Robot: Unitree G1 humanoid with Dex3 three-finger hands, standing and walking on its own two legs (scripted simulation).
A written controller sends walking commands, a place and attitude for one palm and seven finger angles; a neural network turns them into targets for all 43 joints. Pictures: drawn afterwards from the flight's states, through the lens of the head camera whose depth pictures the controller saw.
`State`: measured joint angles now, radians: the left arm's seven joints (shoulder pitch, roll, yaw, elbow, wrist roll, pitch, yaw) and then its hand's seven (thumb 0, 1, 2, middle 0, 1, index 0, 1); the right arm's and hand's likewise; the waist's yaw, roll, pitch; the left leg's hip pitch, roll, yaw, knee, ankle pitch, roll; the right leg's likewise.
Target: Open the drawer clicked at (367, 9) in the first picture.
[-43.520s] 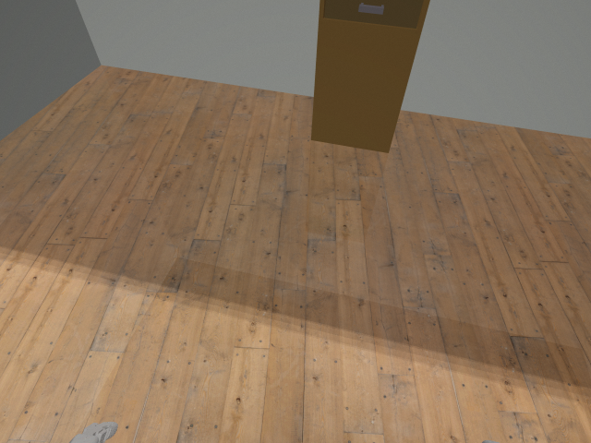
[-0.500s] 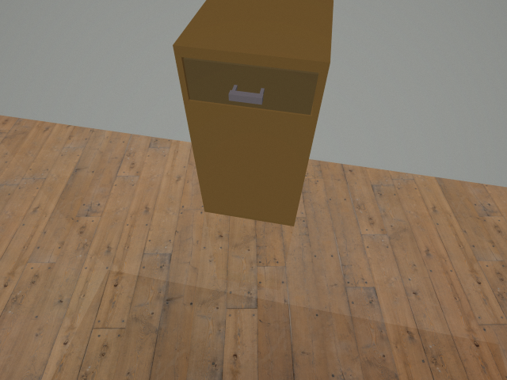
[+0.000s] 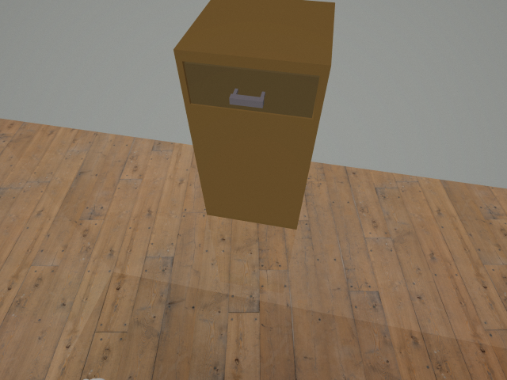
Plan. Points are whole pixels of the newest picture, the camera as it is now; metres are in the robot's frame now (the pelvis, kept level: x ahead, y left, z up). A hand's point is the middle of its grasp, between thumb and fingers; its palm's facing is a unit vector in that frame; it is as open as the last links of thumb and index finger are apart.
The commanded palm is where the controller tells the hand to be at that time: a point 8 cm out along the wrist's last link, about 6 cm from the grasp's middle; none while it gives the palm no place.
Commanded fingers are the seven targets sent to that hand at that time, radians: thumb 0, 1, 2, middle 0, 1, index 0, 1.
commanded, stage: turn to face it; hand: left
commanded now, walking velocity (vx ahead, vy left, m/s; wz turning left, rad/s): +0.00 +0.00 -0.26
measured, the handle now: (248, 97) +0.86 +0.06 -0.06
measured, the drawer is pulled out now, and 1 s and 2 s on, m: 0.00 0.00 0.00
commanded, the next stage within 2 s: take the last steps up to it in 0.14 s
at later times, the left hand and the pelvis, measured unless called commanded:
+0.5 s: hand out of the picture +0.07 +0.18 -0.18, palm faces -0.10 -0.97 -0.23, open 7.4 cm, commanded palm none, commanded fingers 0.00 0.90 0.90 -0.20 -0.30 -0.20 -0.30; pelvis +0.02 -0.01 -0.02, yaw -4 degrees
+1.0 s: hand (169, 347) +0.20 +0.18 -0.18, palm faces -0.10 -0.98 -0.18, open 7.4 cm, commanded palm none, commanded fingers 0.00 0.90 0.90 -0.20 -0.30 -0.20 -0.30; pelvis +0.14 +0.00 -0.01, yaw -7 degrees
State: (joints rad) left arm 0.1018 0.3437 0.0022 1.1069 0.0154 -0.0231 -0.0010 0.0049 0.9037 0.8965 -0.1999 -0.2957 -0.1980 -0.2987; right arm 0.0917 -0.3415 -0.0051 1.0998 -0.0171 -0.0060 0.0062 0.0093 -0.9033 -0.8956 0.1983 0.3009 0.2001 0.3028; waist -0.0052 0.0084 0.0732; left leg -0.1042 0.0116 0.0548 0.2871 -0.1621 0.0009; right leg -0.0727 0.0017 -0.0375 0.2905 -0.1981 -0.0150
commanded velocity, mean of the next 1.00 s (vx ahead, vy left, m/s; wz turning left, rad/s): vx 0.23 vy -0.02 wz -0.13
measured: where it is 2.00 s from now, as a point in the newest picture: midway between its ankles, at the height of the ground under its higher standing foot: (279, 359)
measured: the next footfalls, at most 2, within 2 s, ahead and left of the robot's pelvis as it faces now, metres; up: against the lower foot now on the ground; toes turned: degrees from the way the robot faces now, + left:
left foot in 0.76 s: +0.20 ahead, +0.13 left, +0.00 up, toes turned -1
right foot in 1.04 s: +0.22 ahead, -0.16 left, +0.00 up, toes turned -13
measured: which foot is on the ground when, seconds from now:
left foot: down 0.00-0.48, up 0.50-0.74, down 0.76-1.00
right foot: down 0.00-0.74, up 0.76-1.00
